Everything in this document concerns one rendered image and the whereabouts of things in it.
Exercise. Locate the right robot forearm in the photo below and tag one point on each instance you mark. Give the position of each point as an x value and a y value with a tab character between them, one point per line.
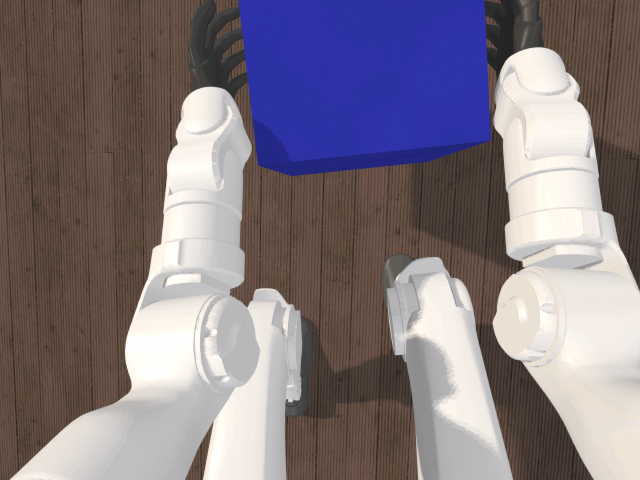
551	172

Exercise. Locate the robot right upper arm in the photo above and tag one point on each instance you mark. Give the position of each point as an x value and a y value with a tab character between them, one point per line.
578	334

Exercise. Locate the left robot forearm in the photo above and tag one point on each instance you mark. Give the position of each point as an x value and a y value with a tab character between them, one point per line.
200	250

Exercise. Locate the left robot hand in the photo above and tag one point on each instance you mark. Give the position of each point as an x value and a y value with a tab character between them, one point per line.
205	66

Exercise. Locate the left robot shin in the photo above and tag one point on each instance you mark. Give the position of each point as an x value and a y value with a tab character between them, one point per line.
294	381

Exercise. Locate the carton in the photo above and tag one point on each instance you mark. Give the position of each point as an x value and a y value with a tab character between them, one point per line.
341	85

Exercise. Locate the right robot hand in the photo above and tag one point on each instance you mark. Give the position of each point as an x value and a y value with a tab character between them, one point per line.
520	27

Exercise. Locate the robot left upper arm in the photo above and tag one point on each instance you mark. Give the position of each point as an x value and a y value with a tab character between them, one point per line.
185	356

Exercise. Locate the right robot foot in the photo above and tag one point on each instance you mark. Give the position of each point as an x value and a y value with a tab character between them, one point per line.
392	266

